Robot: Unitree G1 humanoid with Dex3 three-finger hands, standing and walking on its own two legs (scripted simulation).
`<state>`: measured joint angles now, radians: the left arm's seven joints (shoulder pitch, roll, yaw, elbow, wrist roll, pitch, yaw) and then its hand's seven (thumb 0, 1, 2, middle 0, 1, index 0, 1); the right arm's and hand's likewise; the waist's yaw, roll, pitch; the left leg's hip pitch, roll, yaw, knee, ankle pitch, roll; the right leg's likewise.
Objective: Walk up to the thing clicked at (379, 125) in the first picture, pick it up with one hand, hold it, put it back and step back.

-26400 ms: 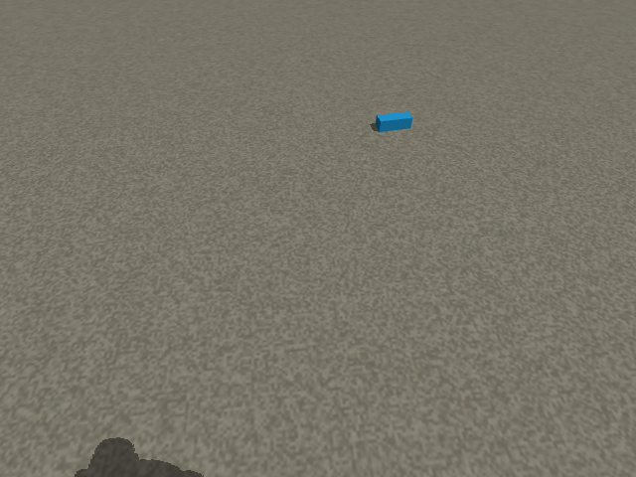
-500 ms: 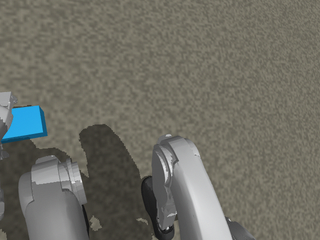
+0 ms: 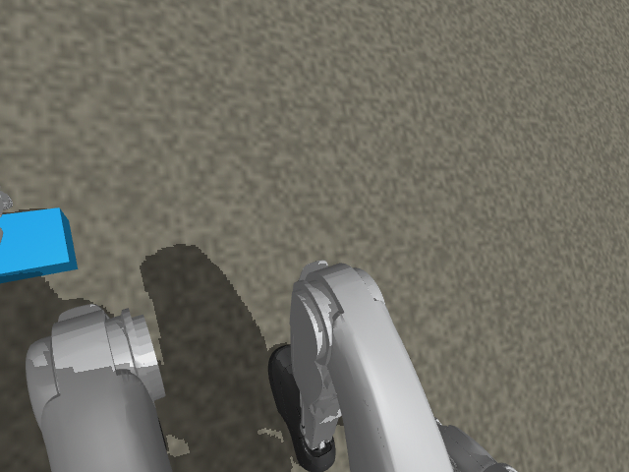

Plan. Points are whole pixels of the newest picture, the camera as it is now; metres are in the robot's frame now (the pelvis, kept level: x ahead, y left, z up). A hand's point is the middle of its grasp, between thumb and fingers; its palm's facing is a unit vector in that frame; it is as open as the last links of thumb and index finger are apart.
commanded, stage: rest palm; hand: left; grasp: from above
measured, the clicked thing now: out of the picture +0.41 +0.32 -0.26
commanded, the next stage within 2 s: close in 0.54 s
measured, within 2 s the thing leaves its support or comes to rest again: neither
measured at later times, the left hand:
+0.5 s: hand out of the picture +0.39 +0.33 -0.24, palm faces -0.47 -0.15 -0.87, open 14.1 cm
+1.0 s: hand out of the picture +0.39 +0.30 -0.24, palm faces -0.37 -0.07 -0.93, open 13.8 cm
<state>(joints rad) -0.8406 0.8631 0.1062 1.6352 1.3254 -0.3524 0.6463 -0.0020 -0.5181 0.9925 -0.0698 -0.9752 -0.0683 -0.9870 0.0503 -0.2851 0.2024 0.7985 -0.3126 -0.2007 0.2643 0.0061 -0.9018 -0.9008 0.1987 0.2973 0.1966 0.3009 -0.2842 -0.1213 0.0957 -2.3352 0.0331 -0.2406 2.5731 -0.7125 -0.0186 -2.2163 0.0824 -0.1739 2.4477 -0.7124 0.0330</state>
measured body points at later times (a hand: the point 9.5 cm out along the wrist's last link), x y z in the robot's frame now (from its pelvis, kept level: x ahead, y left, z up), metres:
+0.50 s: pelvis +0.00 +0.00 +0.00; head +0.25 +0.12 +0.36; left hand +0.41 +0.34 -0.19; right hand +0.09 -0.26 -0.07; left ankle +0.07 +0.13 -0.26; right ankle +0.10 -0.11 -0.26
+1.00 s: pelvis -0.01 +0.00 +0.00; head +0.23 +0.14 +0.36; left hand +0.41 +0.30 -0.19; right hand +0.09 -0.25 -0.06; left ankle +0.07 +0.13 -0.26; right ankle +0.10 -0.11 -0.26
